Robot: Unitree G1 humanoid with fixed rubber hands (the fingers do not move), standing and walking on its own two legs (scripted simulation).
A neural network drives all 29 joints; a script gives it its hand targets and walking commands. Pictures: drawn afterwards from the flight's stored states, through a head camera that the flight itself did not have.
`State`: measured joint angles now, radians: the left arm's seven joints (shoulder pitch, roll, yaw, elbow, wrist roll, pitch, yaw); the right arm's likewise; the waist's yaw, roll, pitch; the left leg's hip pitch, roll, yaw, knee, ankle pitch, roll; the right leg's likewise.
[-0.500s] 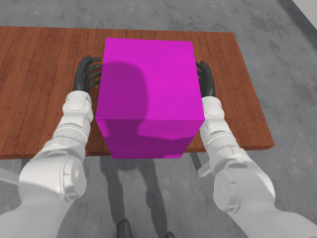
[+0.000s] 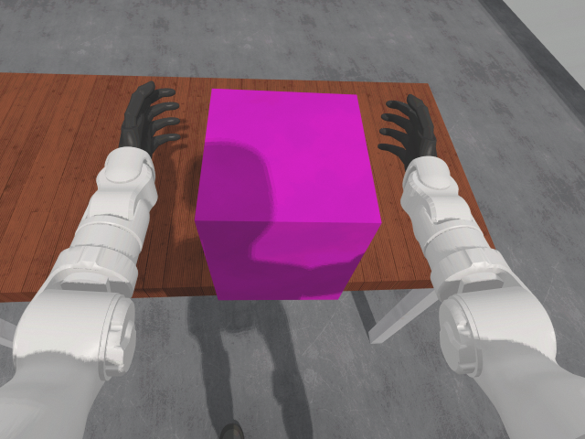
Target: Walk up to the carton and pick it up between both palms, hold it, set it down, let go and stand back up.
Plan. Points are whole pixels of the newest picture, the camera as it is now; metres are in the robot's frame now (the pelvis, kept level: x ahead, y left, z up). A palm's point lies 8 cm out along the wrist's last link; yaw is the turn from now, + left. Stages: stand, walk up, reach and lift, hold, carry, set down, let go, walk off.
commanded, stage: set down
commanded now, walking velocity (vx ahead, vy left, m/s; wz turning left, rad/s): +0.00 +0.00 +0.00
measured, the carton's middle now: (281, 205) +0.45 +0.02 +0.01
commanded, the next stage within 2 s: none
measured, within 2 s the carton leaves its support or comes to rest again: neither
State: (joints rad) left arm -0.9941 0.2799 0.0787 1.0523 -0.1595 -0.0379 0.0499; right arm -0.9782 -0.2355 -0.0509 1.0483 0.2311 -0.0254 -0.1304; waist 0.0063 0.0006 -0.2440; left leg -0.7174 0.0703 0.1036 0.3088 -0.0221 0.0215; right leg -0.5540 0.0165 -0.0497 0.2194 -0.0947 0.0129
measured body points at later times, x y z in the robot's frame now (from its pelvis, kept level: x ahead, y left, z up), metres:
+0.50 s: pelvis -0.01 -0.01 +0.00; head +0.05 +0.02 +0.45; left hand +0.48 +0.22 +0.19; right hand +0.48 -0.16 +0.19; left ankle +0.04 +0.11 -0.74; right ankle -0.03 -0.13 -0.74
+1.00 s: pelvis -0.01 -0.01 +0.01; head +0.03 +0.02 +0.46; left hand +0.43 +0.22 +0.13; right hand +0.43 -0.17 +0.13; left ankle +0.04 +0.11 -0.74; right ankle -0.03 -0.13 -0.74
